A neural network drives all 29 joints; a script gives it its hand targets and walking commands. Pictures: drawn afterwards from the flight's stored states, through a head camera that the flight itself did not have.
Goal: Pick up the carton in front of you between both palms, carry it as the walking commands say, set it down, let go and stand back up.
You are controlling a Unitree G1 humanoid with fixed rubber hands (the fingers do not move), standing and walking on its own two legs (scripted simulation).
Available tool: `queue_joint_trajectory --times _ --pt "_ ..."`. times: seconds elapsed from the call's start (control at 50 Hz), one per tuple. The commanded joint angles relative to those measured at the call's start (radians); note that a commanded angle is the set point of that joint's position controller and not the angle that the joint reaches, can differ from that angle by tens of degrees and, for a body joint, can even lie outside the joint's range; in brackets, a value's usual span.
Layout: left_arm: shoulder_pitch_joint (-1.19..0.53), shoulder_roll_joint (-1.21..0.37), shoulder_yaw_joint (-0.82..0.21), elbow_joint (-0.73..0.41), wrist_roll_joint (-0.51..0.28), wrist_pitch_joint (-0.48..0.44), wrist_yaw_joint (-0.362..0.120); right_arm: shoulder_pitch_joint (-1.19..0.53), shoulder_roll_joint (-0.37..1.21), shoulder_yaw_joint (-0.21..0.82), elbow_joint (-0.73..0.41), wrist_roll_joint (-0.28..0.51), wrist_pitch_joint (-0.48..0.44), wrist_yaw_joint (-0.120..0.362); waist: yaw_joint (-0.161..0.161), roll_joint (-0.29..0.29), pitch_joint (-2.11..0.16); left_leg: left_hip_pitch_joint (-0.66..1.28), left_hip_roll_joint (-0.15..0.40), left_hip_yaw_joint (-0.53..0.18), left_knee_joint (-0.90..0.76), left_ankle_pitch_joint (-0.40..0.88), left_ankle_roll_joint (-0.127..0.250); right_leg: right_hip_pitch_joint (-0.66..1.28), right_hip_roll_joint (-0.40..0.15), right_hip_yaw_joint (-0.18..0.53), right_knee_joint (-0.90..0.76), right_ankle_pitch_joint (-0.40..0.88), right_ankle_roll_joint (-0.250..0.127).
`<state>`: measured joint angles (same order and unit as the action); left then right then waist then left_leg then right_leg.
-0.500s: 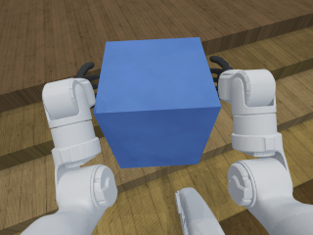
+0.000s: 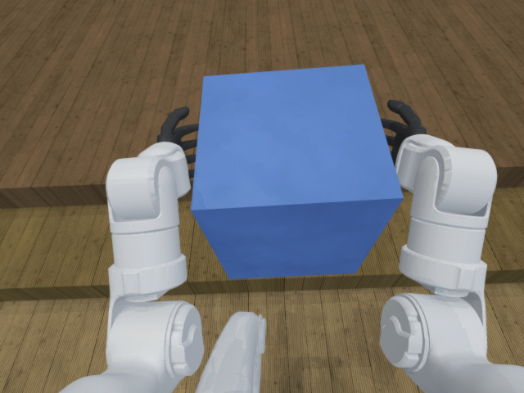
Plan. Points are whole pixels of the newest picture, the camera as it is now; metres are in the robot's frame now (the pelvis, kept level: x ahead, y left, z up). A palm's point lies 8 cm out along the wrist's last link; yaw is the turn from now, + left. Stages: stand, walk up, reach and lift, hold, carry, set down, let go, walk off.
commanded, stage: carry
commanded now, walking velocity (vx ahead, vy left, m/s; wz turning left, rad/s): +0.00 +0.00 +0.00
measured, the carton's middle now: (288, 185) +0.39 +0.03 +0.09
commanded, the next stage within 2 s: none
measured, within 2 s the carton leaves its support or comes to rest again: neither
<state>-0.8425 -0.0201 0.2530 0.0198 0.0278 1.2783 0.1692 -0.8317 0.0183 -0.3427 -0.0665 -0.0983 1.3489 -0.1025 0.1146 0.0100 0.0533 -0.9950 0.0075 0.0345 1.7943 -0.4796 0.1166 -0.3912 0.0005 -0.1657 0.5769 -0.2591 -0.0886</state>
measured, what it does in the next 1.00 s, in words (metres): climbs: left foot 0.12 m higher, then right foot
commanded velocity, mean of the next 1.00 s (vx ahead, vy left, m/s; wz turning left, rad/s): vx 0.00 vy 0.00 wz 0.00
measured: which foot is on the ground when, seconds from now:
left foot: up 0.00-0.20, down 0.22-1.00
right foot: down 0.00-0.22, up 0.24-0.50, down 0.52-1.00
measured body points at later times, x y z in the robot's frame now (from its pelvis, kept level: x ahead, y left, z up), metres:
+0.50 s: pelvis +0.20 +0.05 +0.11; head +0.26 +0.04 +0.55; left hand +0.61 +0.16 +0.27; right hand +0.58 -0.14 +0.26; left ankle +0.32 +0.13 -0.60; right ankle +0.23 -0.05 -0.58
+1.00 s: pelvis +0.26 +0.03 +0.13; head +0.23 +0.03 +0.58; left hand +0.62 +0.17 +0.25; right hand +0.61 -0.13 +0.25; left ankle +0.32 +0.13 -0.60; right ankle +0.26 -0.05 -0.60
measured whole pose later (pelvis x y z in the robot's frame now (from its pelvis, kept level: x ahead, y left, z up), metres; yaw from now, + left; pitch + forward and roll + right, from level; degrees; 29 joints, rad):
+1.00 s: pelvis +0.26 +0.03 +0.13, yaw -2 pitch +2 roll +0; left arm -0.69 0.01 0.20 0.29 0.08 1.24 0.11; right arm -0.70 0.01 -0.22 0.28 -0.08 1.26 -0.12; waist 0.01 0.00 -0.12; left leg -0.38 0.04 0.12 0.54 -0.19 0.03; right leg -0.30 0.04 -0.07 0.54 -0.28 -0.07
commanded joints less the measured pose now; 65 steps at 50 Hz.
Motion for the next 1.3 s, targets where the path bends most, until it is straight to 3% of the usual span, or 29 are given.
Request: queue_joint_trajectory --times 0.0,0.04,0.08,0.12,0.14,0.16,0.18,0.2,0.22,0.24,0.26,0.3,0.32,0.36,0.4,0.42,0.44,0.46,0.48,0.5,0.52,0.54,0.56,0.58,0.62,0.68,0.78,1.0,1.28 --pt "-0.773 -1.022 -0.663 -0.085 -0.466 0.044 -0.281 -0.655 0.885 0.65 0.07 0.319 -0.015 0.161 0.031 -0.051 -0.53 -0.492 0.048 -0.053 0.229 -0.111 0.008 0.775 -0.377 0.499 -0.182 0.34 -0.219" --pt "-0.793 -0.999 -0.636 -0.039 -0.463 0.056 -0.296 -0.678 0.868 0.648 0.101 0.32 -0.007 0.155 -0.022 -0.057 -0.451 -0.386 0.075 0.018 0.026 -0.022 -0.012 0.604 -0.283 0.365 -0.246 0.241 -0.14" --pt "-0.794 -0.999 -0.598 0.004 -0.461 0.07 -0.307 -0.715 0.87 0.641 0.116 0.33 0.0 0.146 -0.064 -0.111 -0.421 -0.131 0.09 0.088 -0.23 0.086 -0.031 0.408 -0.203 0.194 -0.3 0.357 -0.108" --pt "-0.777 -0.994 -0.555 0.053 -0.449 0.085 -0.312 -0.73 0.903 0.647 0.142 0.364 0.013 0.143 -0.093 -0.238 -0.434 0.26 0.035 0.189 -0.534 0.205 -0.016 0.195 -0.156 0.008 -0.327 0.782 -0.09" --pt "-0.753 -0.986 -0.525 0.091 -0.43 0.091 -0.311 -0.748 0.929 0.643 0.163 0.382 0.019 0.145 -0.114 -0.273 -0.46 0.373 -0.025 0.224 -0.615 0.245 -0.006 0.212 -0.154 -0.01 -0.265 1.104 -0.073" --pt "-0.725 -0.973 -0.507 0.122 -0.405 0.094 -0.308 -0.745 0.962 0.642 0.186 0.401 0.022 0.151 -0.161 -0.3 -0.521 0.454 -0.061 0.234 -0.689 0.269 0.005 0.279 -0.178 -0.018 -0.144 1.355 -0.05" --pt "-0.707 -0.97 -0.486 0.149 -0.387 0.093 -0.306 -0.746 0.993 0.642 0.198 0.419 0.021 0.161 -0.219 -0.279 -0.58 0.577 -0.084 0.234 -0.88 0.343 -0.007 0.338 -0.184 -0.039 0.04 1.433 -0.021" --pt "-0.681 -0.979 -0.47 0.164 -0.365 0.088 -0.301 -0.748 1.021 0.642 0.205 0.44 0.017 0.173 -0.251 -0.197 -0.628 0.744 -0.097 0.188 -1.161 0.481 -0.026 0.33 -0.147 -0.036 0.238 1.205 0.017" --pt "-0.684 -0.98 -0.461 0.152 -0.338 0.079 -0.297 -0.777 1.056 0.652 0.21 0.465 0.008 0.191 -0.205 -0.008 -0.68 1.083 0.165 -0.197 -1.225 1.166 0.071 0.026 -0.053 0.04 0.508 0.252 0.084" --pt "-0.652 -0.978 -0.427 0.179 -0.319 0.078 -0.293 -0.766 1.075 0.644 0.226 0.481 -0.012 0.2 -0.207 0.276 -0.822 1.133 0.367 -0.58 -1.275 1.52 0.267 -0.108 0.099 0.178 0.924 -0.105 0.123" --pt "-0.686 -0.983 -0.423 0.164 -0.306 0.072 -0.286 -0.787 1.115 0.656 0.192 0.517 -0.023 0.209 -0.181 0.178 -0.85 1.094 0.327 -0.526 -1.246 1.314 0.275 -0.131 0.059 0.311 1.066 -0.09 0.086" --pt "-0.771 -1.017 -0.44 0.073 -0.305 0.064 -0.276 -0.919 1.169 0.683 0.042 0.554 -0.044 0.217 -0.156 0.05 -0.718 0.952 0.278 -0.448 -1.251 0.765 0.2 -0.25 -0.006 0.3 1.028 -0.055 0.035" --pt "-0.799 -1.018 -0.453 0.025 -0.318 0.063 -0.269 -0.962 1.182 0.693 -0.009 0.575 -0.045 0.215 -0.149 0.04 -0.651 0.872 0.26 -0.418 -1.268 0.572 0.175 -0.261 -0.022 0.304 0.972 -0.031 0.017" --pt "-0.807 -1.007 -0.476 -0.03 -0.33 0.062 -0.255 -0.963 1.174 0.71 -0.049 0.586 -0.04 0.203 -0.145 0.041 -0.64 0.88 0.257 -0.34 -1.311 0.526 0.165 -0.253 -0.033 0.272 0.902 -0.067 0.018" --pt "-0.78 -0.986 -0.502 -0.06 -0.334 0.067 -0.246 -0.917 1.135 0.706 -0.069 0.57 -0.029 0.191 -0.146 0.036 -0.657 0.922 0.25 -0.253 -1.293 0.654 0.151 -0.243 -0.042 0.239 0.751 -0.096 0.028" --pt "-0.758 -0.987 -0.513 -0.061 -0.332 0.071 -0.243 -0.883 1.111 0.703 -0.065 0.548 -0.02 0.187 -0.154 0.055 -0.657 0.932 0.247 -0.171 -1.36 0.72 0.119 -0.182 -0.031 0.172 0.426 -0.338 0.037" --pt "-0.766 -0.974 -0.528 -0.073 -0.336 0.072 -0.241 -0.877 1.09 0.703 -0.07 0.537 -0.01 0.185 -0.155 0.107 -0.655 0.924 0.218 -0.114 -1.379 0.713 0.103 -0.086 0.009 0.125 0.231 -0.372 0.039" --pt "-0.768 -0.959 -0.536 -0.066 -0.342 0.077 -0.241 -0.839 1.062 0.696 -0.048 0.516 -0.001 0.183 -0.176 0.147 -0.668 0.944 0.204 -0.086 -1.369 0.671 0.104 -0.036 0.06 0.058 0.137 -0.306 0.043" --pt "-0.748 -0.963 -0.536 -0.038 -0.347 0.085 -0.245 -0.82 1.032 0.684 -0.021 0.498 0.009 0.18 -0.158 0.173 -0.705 0.953 0.222 -0.072 -1.328 0.71 0.084 0.05 0.048 0.073 0.037 -0.182 0.037" --pt "-0.733 -0.963 -0.538 -0.011 -0.354 0.091 -0.251 -0.782 1.016 0.679 0.008 0.477 0.014 0.181 -0.131 0.14 -0.72 0.889 0.212 -0.033 -1.284 0.69 0.064 0.176 0.013 0.107 -0.108 0.075 0.03" --pt "-0.732 -0.966 -0.537 0.011 -0.356 0.095 -0.259 -0.761 1.012 0.676 0.046 0.457 0.016 0.183 -0.122 0.086 -0.709 0.819 0.177 -0.012 -1.246 0.62 0.024 0.262 -0.044 0.174 -0.166 0.187 0.023" --pt "-0.721 -0.968 -0.535 0.046 -0.351 0.092 -0.266 -0.759 1.008 0.663 0.061 0.443 0.019 0.187 -0.101 -0.065 -0.677 0.709 0.119 0.019 -1.22 0.401 -0.03 0.286 -0.173 0.344 -0.174 0.355 -0.02" --pt "-0.732 -0.979 -0.539 0.065 -0.349 0.086 -0.272 -0.797 1.017 0.664 0.068 0.433 0.023 0.189 -0.105 -0.18 -0.668 0.683 0.084 0.018 -1.215 0.203 -0.062 0.302 -0.237 0.393 -0.122 0.514 -0.068" --pt "-0.738 -0.996 -0.539 0.083 -0.353 0.086 -0.28 -0.803 1.016 0.661 0.1 0.428 0.025 0.191 -0.104 -0.159 -0.628 0.672 0.075 0.012 -1.214 0.169 -0.069 0.286 -0.24 0.384 -0.114 0.529 -0.077" --pt "-0.737 -1.019 -0.522 0.13 -0.37 0.081 -0.295 -0.773 1.032 0.635 0.181 0.422 0.02 0.197 -0.101 -0.066 -0.598 0.747 0.08 0.005 -1.243 0.263 -0.067 0.21 -0.207 0.337 -0.106 0.426 -0.057" --pt "-0.703 -1.041 -0.497 0.201 -0.366 0.058 -0.303 -0.697 1.061 0.585 0.302 0.404 0.006 0.213 -0.109 -0.059 -0.566 0.822 0.12 -0.022 -1.274 0.395 -0.05 0.128 -0.155 0.28 -0.107 0.312 -0.025" --pt "-0.659 -1.097 -0.447 0.299 -0.341 0.0 -0.318 -0.615 1.114 0.516 0.434 0.378 -0.059 0.237 -0.109 -0.016 -0.467 0.778 0.143 -0.029 -1.295 0.385 -0.045 0.102 -0.14 0.257 -0.133 0.251 0.006" --pt "-0.64 -1.134 -0.587 0.066 -0.411 -0.067 -0.274 -0.622 1.121 0.647 0.17 0.45 -0.131 0.2 -0.112 0.0 -0.562 0.835 0.147 -0.031 -1.291 0.449 -0.029 0.164 -0.118 0.221 -0.117 0.233 -0.011" --pt "-0.547 -1.12 -0.621 0.092 -0.395 -0.07 -0.287 -0.559 1.096 0.7 0.159 0.445 -0.138 0.217 -0.114 0.001 -0.528 0.836 0.148 -0.042 -1.306 0.473 -0.018 0.154 -0.108 0.216 -0.114 0.178 -0.007"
